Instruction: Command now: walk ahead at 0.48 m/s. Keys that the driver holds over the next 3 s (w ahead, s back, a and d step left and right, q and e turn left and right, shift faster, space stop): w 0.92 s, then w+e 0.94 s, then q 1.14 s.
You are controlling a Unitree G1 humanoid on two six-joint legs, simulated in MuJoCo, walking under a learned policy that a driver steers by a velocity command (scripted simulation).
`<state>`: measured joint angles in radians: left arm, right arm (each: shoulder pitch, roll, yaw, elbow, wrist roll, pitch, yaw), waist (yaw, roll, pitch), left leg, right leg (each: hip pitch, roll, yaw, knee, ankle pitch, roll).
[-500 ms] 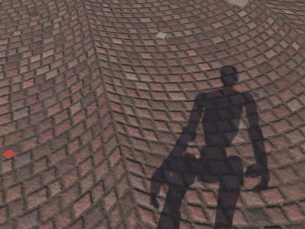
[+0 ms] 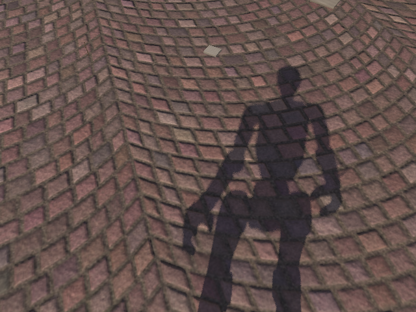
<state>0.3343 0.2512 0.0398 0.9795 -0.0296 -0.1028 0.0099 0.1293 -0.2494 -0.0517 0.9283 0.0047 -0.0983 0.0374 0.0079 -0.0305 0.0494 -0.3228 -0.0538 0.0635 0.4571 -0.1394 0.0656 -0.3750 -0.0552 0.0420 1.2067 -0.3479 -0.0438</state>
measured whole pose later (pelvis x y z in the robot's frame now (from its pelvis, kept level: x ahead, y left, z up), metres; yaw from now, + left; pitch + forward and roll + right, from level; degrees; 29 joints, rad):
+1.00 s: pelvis +0.58 +0.00 -0.01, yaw +0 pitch +2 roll -1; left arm 0.37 0.26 0.05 1.00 -0.02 -0.07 0.00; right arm 0.04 -0.25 -0.05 0.88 0.01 -0.10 0.03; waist 0.03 -0.01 0.04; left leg -0.46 0.01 0.06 0.57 -0.14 0.05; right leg -0.17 0.00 0.04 0.92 -0.49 -0.02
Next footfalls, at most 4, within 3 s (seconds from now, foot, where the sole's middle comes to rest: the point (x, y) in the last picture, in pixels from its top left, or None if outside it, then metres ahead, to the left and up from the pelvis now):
0.40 right None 0.42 -0.15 -0.77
0.94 left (188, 238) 0.72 0.09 -0.77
1.50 right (256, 175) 1.00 -0.16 -0.77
1.96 left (233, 114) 1.33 -0.08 -0.77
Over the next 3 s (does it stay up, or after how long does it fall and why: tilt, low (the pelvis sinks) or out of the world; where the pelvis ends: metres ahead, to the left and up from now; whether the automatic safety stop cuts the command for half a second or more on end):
stays up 1.23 -0.11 0.01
